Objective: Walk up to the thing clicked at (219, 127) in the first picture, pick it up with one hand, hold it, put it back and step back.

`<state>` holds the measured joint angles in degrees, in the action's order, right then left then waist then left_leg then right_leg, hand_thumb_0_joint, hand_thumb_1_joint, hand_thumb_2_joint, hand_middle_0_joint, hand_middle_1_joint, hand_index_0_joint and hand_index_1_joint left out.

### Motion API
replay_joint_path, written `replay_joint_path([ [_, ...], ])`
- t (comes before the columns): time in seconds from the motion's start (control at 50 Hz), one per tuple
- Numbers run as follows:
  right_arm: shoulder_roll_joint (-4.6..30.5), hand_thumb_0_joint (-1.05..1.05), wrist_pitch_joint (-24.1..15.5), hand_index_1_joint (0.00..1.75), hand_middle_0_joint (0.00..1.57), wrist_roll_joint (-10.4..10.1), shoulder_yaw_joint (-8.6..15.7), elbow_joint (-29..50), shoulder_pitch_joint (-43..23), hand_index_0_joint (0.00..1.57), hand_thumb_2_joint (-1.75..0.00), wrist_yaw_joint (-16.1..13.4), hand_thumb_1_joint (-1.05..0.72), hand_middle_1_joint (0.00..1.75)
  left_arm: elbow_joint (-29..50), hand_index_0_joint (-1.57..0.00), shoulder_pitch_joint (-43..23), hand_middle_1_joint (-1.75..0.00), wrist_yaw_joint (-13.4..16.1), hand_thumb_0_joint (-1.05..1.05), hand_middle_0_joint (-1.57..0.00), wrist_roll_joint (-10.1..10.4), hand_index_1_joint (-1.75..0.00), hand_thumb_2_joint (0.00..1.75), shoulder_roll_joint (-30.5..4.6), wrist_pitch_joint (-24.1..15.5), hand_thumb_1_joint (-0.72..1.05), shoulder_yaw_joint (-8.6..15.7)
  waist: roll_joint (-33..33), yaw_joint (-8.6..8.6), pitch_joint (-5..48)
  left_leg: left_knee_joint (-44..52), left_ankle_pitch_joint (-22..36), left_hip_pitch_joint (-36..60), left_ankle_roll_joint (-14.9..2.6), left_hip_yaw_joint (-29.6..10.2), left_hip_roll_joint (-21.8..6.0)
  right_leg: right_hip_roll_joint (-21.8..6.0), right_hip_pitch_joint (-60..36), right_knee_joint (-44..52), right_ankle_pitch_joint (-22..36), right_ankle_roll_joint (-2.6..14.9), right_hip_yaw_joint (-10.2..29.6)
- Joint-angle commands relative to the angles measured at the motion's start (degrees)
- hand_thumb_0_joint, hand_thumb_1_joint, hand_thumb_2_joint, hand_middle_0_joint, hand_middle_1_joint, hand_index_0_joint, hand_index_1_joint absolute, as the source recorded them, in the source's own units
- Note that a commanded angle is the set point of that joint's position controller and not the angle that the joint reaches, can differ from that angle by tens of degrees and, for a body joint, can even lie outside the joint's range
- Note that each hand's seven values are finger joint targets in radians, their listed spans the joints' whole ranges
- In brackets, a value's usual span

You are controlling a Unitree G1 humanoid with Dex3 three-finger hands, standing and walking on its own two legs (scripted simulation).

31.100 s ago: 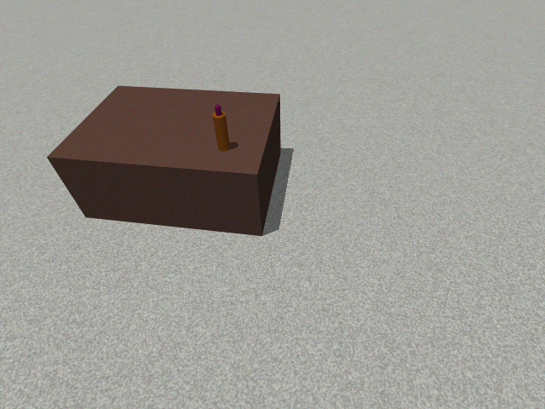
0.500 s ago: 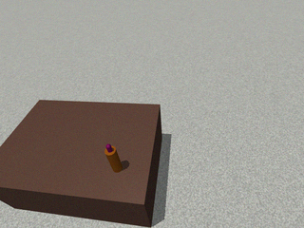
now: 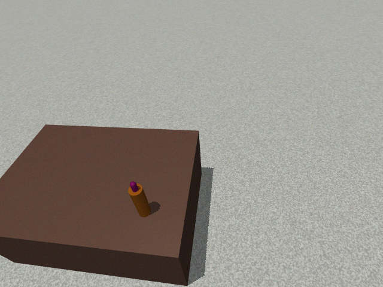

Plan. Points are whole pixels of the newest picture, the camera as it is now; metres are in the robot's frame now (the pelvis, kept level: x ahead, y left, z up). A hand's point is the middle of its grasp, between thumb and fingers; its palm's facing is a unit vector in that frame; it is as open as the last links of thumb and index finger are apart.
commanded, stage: stand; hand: left
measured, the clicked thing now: (139, 198) +0.51 +0.25 -0.29
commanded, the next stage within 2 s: step back in 1.82 s
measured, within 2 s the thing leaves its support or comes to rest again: neither
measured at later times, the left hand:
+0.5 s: hand out of the picture +0.08 +0.26 -0.15, palm faces +0.00 -0.93 -0.36, open 7.4 cm
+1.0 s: hand out of the picture +0.08 +0.25 -0.15, palm faces -0.01 -0.93 -0.36, open 7.4 cm
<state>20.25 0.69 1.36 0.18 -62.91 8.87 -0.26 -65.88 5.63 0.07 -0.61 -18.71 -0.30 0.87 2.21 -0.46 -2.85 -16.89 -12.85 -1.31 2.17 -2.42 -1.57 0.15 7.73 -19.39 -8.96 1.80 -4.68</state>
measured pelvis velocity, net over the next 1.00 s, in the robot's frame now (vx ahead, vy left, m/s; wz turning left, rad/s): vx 0.00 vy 0.00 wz -0.01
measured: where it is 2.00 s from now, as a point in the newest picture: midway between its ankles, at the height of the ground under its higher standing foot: outside the picture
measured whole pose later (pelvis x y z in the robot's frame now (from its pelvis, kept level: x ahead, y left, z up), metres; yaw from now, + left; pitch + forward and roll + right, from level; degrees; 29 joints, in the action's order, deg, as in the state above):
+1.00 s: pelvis +0.00 +0.00 +0.00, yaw -1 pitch -3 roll +0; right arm 20.3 0.2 1.2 -0.4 -63.1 8.4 0.0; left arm -65.2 5.5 -0.4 -0.3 -19.3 -0.5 0.8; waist 1.7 -0.3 -3.2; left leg -16.1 -12.8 -0.7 2.3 -1.7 -1.8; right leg 0.4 7.9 -19.6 -9.1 1.9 -4.0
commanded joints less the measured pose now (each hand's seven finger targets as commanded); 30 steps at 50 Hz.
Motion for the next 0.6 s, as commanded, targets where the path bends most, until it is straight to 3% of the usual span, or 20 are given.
replay_joint_path([
  [0.0, 10.6, 0.00, -1.4, 0.30, 0.20, -0.2, 2.2, 3.3, -1.6, 0.20, -0.90, -1.0, -0.90, 0.30, 3.5, -0.20, -2.6, -0.30, 0.9, 0.00, -0.20, 0.0, -0.30, 0.90, -13.0, -1.5, 0.90, 2.1, -2.5, 0.04, 3.1, 2.7, 6.3, -5.7, -2.55, -3.2, -5.0, -7.8, -5.2, 3.3, 6.8, -0.47, 8.2],
  [0.16, 10.8, 0.00, -1.7, 0.30, 0.20, -0.3, 2.1, 3.6, -1.8, 0.20, -0.90, -0.9, -0.90, 0.30, 3.8, -0.20, -2.4, -0.30, 0.9, 0.00, -0.20, 0.1, -0.30, 0.90, -13.1, -1.6, 0.90, 2.1, -2.0, 0.05, 4.9, 2.7, 10.2, -4.3, -2.61, -3.1, -5.4, -7.9, -6.6, 2.1, 12.0, -0.36, 7.7],
  [0.38, 11.0, 0.00, -1.6, 0.30, 0.20, -0.3, 2.1, 3.3, -1.6, 0.20, -0.90, -0.7, -0.90, 0.30, 3.8, -0.20, -2.3, -0.30, 0.6, 0.00, -0.20, 0.1, -0.30, 0.90, -13.4, -1.6, 0.90, 2.2, -2.3, 0.04, 1.9, 3.7, 5.1, -6.2, -2.74, -3.2, -5.4, -7.6, -4.6, 3.8, 4.3, -0.26, 8.5],
  [0.58, 11.4, 0.00, -1.8, 0.30, 0.20, -0.3, 2.1, 3.4, -1.6, 0.20, -0.90, -0.7, -0.90, 0.30, 4.2, -0.20, -2.4, -0.30, 0.6, 0.00, -0.20, 0.1, -0.30, 0.90, -13.4, -1.7, 0.90, 2.2, -1.8, 0.38, 3.3, 3.3, 6.3, -5.1, -2.66, -3.1, -5.5, -7.7, -4.7, 3.0, 7.1, -0.02, 8.6],
])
